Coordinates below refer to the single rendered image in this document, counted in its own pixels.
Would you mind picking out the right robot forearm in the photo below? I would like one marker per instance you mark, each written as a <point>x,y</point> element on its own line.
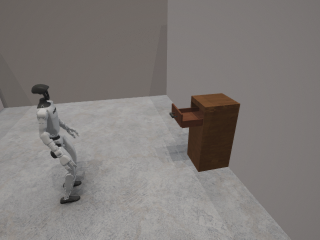
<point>49,142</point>

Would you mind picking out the right robot hand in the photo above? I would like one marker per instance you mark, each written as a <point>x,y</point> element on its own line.
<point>64,160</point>

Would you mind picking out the cabinet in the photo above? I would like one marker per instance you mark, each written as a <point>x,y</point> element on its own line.
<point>210,145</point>

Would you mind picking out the left robot hand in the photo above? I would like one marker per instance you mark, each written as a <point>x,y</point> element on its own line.
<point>71,130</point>

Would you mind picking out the left robot forearm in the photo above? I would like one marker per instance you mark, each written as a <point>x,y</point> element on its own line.
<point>63,124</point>

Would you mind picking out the left robot thigh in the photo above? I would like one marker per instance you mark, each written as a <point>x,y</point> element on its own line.
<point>69,147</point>

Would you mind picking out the handle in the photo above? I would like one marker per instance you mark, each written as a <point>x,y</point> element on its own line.
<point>171,114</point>

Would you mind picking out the drawer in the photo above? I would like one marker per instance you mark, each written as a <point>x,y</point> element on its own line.
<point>188,117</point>

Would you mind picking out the humanoid robot head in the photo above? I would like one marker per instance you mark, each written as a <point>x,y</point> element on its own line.
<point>42,89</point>

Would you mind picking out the right robot upper arm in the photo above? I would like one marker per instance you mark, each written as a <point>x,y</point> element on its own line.
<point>42,116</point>

